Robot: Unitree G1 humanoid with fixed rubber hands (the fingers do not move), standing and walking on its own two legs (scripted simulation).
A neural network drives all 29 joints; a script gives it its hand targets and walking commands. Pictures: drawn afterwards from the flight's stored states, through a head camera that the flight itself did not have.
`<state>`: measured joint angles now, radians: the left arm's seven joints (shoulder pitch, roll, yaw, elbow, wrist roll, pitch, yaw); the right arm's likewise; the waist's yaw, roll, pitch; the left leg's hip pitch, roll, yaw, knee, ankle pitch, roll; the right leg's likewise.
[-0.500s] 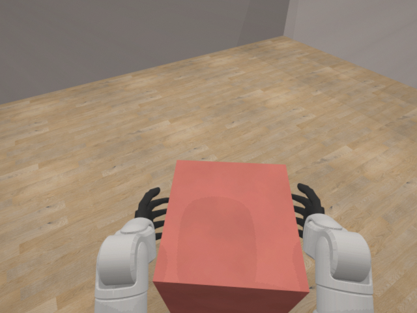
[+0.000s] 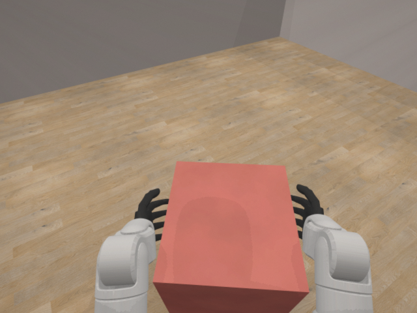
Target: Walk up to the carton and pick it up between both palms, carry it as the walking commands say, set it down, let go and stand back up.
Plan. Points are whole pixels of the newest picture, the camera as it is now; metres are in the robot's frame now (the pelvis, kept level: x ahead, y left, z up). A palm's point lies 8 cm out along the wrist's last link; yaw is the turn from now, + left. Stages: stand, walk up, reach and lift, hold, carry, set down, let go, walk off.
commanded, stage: carry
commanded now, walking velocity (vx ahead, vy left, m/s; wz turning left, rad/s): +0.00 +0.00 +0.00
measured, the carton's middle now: (226, 247) +0.27 +0.00 +0.02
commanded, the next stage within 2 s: hold in 1.50 s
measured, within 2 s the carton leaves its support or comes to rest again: neither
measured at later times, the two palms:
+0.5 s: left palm (154, 229) +0.26 +0.13 +0.09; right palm (321, 225) +0.28 -0.16 +0.09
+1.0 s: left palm (162, 234) +0.26 +0.12 +0.08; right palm (329, 231) +0.27 -0.17 +0.08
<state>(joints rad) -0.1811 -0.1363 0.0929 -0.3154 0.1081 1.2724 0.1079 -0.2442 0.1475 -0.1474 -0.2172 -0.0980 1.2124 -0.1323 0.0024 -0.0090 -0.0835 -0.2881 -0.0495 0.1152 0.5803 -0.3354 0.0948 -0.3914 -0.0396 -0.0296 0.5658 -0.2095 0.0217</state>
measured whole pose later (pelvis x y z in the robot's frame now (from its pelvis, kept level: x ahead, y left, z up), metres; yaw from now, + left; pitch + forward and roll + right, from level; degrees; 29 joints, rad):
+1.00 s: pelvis -0.01 -0.03 +0.00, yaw +0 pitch +2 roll +0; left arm -0.18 -0.14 0.10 -0.21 0.13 1.15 0.09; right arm -0.24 0.15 -0.15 -0.12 -0.12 1.11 -0.12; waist 0.00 -0.01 -0.08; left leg -0.29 -0.02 0.10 0.57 -0.31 0.05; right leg -0.39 -0.01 -0.05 0.55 -0.19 -0.02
